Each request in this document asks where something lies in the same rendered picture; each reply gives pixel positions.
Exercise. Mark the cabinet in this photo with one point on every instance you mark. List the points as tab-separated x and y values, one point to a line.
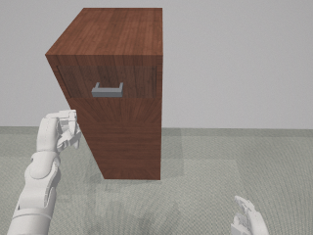
123	134

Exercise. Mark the left robot forearm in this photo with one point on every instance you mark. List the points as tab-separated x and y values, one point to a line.
36	203

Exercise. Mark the handle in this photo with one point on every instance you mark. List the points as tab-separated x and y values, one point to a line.
98	91

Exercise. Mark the drawer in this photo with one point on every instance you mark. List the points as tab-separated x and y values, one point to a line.
138	81

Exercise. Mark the robot right hand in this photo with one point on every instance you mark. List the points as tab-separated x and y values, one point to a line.
252	224

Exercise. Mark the robot left hand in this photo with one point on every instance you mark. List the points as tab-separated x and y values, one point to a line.
50	132

